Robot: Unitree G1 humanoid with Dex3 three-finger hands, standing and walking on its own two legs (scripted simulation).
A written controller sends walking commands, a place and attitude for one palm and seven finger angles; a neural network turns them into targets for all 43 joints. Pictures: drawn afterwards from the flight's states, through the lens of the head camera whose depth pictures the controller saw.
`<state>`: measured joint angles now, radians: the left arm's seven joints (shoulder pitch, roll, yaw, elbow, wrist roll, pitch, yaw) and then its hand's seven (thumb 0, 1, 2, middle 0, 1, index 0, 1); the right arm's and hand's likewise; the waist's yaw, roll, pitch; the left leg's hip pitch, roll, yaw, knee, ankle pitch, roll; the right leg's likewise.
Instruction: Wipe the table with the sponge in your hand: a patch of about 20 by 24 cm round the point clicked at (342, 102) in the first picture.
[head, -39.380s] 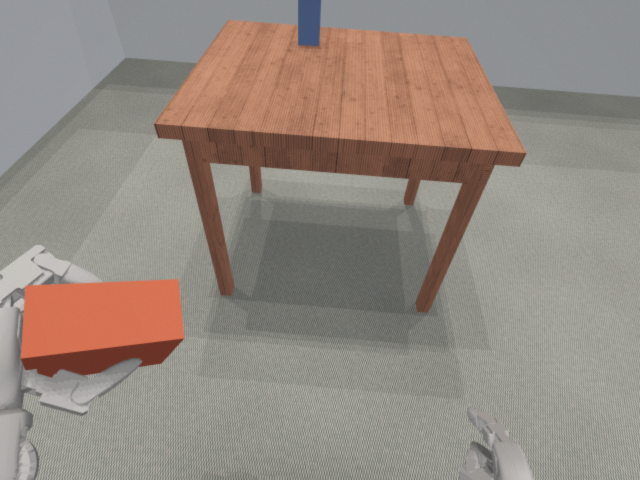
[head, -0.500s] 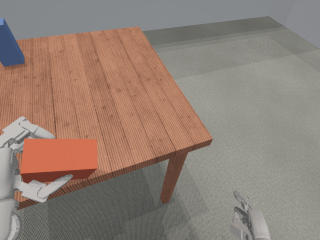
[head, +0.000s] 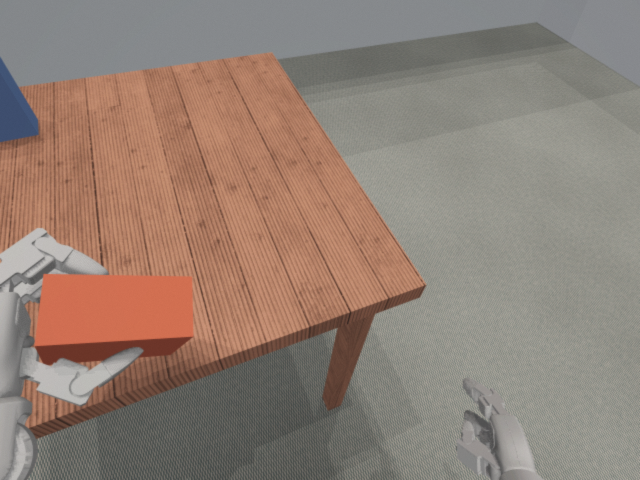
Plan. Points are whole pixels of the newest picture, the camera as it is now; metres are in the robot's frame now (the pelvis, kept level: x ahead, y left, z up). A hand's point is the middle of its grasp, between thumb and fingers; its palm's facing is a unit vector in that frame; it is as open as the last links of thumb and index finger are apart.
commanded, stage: come to a stop and stand still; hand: left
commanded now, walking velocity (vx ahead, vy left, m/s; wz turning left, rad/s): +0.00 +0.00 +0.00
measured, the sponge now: (139, 320) +0.24 +0.21 +0.12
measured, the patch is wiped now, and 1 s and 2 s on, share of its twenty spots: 0.00 0.00 0.00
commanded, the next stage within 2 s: look again from close up in 1.22 s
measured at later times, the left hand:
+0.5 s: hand (40, 277) +0.24 +0.27 +0.18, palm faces +0.45 -0.81 -0.37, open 10.0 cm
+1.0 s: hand (89, 304) +0.23 +0.24 +0.15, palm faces +0.33 -0.87 -0.36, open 10.0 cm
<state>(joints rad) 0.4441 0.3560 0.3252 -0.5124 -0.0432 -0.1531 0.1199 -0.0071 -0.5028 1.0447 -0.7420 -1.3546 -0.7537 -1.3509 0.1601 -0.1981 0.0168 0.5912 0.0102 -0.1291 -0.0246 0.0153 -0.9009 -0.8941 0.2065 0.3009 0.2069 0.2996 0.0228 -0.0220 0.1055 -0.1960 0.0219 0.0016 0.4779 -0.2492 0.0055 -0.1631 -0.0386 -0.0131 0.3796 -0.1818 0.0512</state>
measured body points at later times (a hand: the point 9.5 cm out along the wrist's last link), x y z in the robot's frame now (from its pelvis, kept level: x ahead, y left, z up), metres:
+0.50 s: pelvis -0.02 +0.00 +0.00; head +0.02 +0.02 +0.44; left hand +0.21 +0.31 +0.20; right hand +0.16 -0.22 -0.08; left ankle +0.01 +0.11 -0.74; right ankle +0.01 -0.16 -0.74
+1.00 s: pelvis +0.00 +0.00 +0.00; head +0.02 +0.03 +0.45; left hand +0.21 +0.28 +0.17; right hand +0.18 -0.23 -0.07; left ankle +0.01 +0.11 -0.74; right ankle +0.01 -0.16 -0.74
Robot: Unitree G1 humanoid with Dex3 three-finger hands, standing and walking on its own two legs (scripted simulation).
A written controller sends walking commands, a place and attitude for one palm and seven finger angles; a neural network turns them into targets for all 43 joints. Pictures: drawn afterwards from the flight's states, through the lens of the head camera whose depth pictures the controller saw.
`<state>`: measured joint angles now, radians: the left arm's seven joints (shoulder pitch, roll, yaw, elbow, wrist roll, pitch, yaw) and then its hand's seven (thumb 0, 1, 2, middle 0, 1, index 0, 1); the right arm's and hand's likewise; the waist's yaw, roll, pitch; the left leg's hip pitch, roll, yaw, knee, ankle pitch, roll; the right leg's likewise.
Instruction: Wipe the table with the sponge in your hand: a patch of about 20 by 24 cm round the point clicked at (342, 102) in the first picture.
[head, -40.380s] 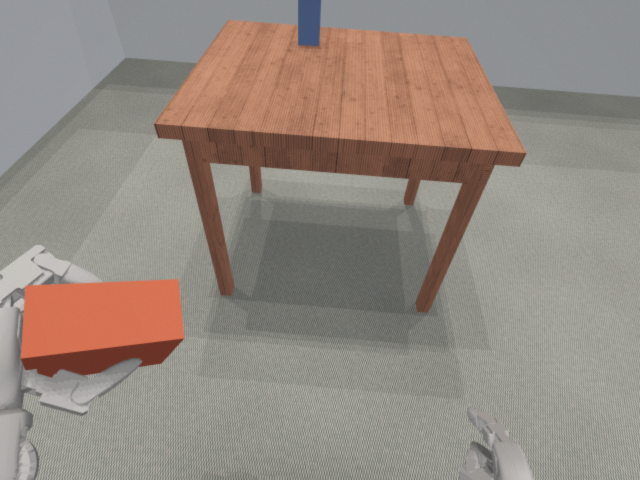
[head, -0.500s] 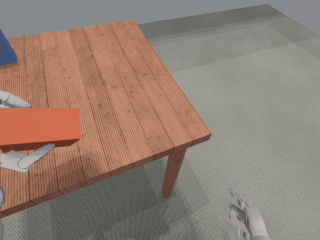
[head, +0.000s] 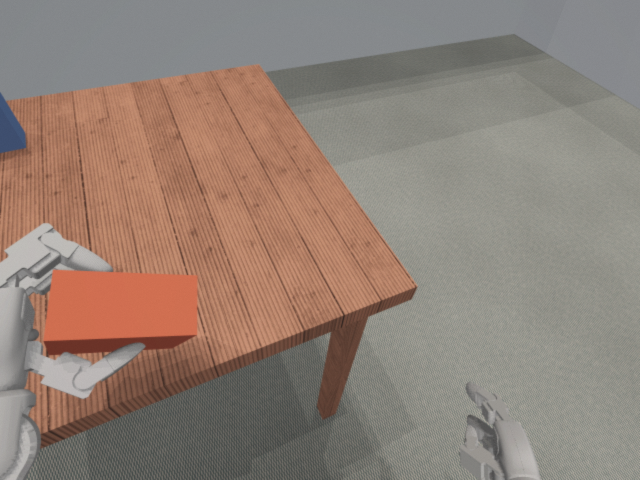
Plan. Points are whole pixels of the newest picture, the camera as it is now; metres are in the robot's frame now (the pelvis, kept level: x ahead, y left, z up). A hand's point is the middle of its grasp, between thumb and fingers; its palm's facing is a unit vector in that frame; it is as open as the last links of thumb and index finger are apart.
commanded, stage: come to a stop and stand still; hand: left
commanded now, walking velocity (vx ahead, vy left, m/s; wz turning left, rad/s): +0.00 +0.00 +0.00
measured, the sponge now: (143, 315) +0.24 +0.21 +0.12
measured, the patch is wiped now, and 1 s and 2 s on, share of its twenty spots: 0.00 0.00 0.00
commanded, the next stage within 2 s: look again from close up in 0.22 s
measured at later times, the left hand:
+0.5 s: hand (78, 309) +0.23 +0.25 +0.15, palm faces +0.39 -0.83 -0.39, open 10.0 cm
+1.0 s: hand (92, 333) +0.21 +0.24 +0.13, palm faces +0.29 -0.75 -0.59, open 10.0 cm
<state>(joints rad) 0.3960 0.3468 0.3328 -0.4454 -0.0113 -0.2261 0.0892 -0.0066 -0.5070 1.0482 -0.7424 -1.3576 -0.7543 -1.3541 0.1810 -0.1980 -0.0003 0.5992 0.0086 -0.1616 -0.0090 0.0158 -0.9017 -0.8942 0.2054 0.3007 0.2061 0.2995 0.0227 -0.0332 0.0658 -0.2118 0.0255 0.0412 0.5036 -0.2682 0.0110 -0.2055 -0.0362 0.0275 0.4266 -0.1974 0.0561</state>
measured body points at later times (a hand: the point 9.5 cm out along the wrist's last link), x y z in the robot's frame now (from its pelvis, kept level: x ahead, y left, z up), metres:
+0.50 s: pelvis +0.01 +0.00 +0.00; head +0.03 +0.01 +0.45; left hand +0.20 +0.29 +0.17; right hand +0.19 -0.22 -0.07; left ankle +0.00 +0.11 -0.74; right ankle +0.02 -0.16 -0.74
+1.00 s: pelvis -0.01 -0.03 +0.00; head -0.01 -0.04 +0.45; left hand +0.19 +0.28 +0.17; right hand +0.19 -0.25 -0.09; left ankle +0.00 +0.11 -0.74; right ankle +0.02 -0.16 -0.74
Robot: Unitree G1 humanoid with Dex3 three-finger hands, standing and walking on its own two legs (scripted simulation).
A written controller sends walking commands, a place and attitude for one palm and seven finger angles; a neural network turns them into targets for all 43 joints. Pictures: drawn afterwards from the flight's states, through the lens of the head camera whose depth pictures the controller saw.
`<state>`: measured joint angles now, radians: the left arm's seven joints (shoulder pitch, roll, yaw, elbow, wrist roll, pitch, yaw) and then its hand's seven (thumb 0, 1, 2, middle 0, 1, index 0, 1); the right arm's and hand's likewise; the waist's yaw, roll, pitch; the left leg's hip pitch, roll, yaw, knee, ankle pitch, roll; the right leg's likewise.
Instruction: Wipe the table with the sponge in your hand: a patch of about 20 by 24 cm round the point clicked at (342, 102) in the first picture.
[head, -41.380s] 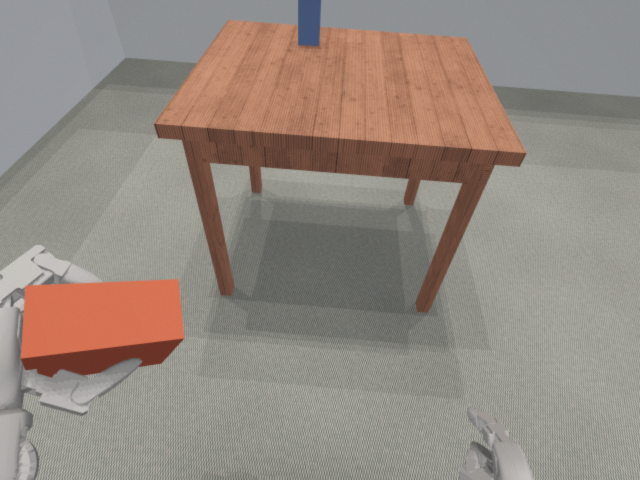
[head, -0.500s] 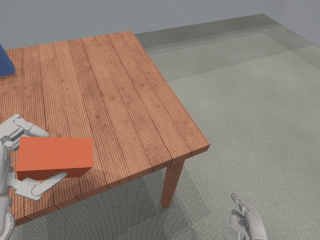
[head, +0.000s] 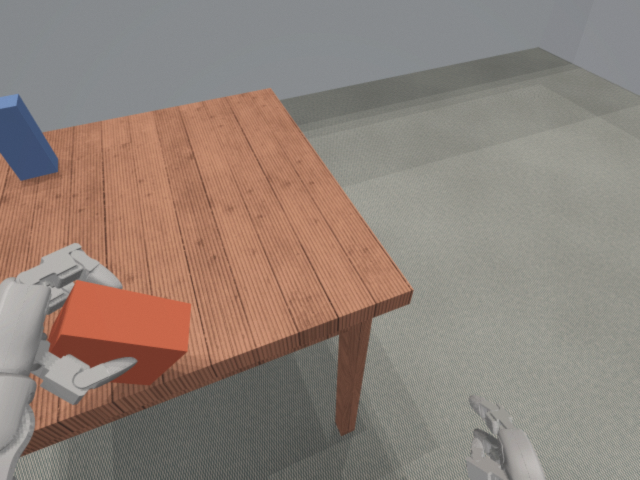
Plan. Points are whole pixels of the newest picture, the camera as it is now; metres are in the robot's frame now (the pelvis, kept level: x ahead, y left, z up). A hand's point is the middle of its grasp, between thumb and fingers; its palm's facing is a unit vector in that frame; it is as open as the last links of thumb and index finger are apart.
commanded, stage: turn the palm down, sponge in hand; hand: left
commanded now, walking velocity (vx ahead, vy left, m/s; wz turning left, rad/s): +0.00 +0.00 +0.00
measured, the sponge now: (135, 340) +0.24 +0.23 +0.09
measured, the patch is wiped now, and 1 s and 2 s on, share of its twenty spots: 0.00 0.00 0.00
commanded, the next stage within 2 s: move the sponge above the wiping area in 1.92 s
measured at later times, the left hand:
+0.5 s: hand (111, 307) +0.24 +0.23 +0.16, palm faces +0.21 -0.55 -0.81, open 10.0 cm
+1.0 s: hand (46, 282) +0.25 +0.29 +0.18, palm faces +0.32 -0.26 -0.91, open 10.0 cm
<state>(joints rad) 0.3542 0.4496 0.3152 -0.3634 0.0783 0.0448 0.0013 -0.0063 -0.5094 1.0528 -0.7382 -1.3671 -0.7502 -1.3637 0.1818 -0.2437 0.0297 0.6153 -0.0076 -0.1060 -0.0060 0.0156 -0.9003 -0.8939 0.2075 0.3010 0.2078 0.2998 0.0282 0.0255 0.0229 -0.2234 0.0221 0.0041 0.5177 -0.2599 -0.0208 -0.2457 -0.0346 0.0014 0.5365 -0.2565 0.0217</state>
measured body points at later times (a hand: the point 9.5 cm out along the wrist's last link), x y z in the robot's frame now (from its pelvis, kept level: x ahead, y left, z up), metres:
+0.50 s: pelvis +0.02 -0.02 +0.00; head +0.03 -0.04 +0.45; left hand +0.22 +0.26 +0.20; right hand +0.22 -0.25 -0.09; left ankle +0.01 +0.13 -0.73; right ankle +0.02 -0.13 -0.73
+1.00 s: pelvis +0.03 +0.01 +0.00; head +0.02 -0.02 +0.45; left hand +0.23 +0.30 +0.22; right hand +0.27 -0.19 -0.07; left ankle +0.01 +0.14 -0.73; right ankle +0.02 -0.13 -0.73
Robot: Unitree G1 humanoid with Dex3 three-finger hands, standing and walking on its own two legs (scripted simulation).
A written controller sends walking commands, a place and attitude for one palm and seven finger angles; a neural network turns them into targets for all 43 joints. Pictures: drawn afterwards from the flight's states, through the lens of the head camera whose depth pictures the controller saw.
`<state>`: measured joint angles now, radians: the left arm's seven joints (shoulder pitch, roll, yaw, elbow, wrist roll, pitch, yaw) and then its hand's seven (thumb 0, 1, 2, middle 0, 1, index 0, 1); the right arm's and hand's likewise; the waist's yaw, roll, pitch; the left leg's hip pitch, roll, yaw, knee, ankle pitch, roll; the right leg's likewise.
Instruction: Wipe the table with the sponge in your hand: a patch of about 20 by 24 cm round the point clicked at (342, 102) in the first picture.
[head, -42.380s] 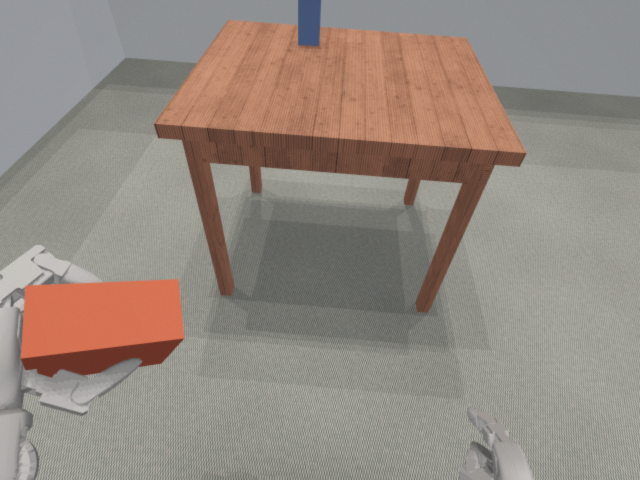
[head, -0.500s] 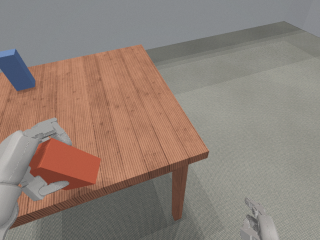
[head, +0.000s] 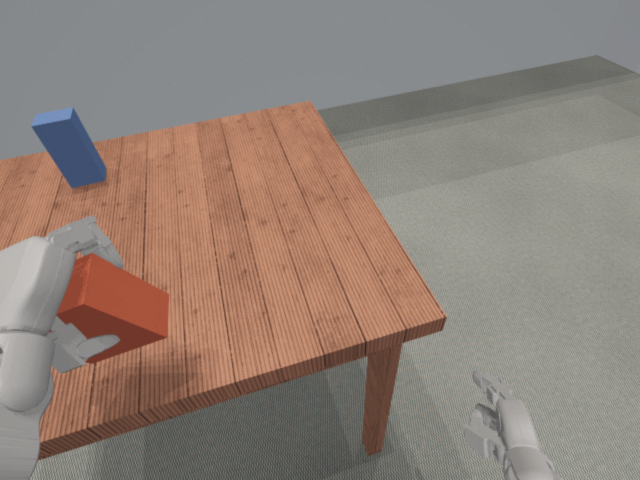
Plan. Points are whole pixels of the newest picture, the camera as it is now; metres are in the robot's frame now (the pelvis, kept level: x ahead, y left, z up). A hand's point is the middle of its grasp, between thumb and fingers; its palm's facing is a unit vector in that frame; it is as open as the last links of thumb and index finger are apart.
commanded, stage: turn the palm down, sponge in hand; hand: left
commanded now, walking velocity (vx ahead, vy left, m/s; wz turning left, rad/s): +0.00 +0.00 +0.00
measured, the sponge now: (105, 318) +0.23 +0.29 +0.12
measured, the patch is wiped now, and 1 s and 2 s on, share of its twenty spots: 0.00 0.00 0.00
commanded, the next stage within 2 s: move the sponge above the wiping area in 0.92 s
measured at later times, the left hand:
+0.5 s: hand (67, 305) +0.21 +0.29 +0.17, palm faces +0.24 -0.10 -0.97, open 10.0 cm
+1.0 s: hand (99, 322) +0.21 +0.26 +0.15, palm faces +0.13 -0.13 -0.98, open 10.0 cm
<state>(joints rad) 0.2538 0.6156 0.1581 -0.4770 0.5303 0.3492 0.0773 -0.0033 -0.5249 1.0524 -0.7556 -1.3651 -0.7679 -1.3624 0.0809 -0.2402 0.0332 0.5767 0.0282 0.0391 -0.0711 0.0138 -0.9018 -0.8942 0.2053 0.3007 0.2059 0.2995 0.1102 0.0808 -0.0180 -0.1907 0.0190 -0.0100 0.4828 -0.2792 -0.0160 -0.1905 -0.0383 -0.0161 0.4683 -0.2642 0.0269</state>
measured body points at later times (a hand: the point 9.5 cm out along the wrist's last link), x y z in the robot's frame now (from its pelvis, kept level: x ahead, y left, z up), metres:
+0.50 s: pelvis -0.02 -0.02 +0.00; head -0.03 -0.07 +0.45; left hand +0.19 +0.29 +0.23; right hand +0.24 -0.21 -0.08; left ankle -0.01 +0.13 -0.74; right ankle -0.01 -0.14 -0.74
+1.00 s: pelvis -0.02 -0.02 +0.00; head -0.03 -0.07 +0.45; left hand +0.20 +0.27 +0.20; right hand +0.25 -0.22 -0.07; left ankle -0.01 +0.13 -0.74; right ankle -0.01 -0.14 -0.74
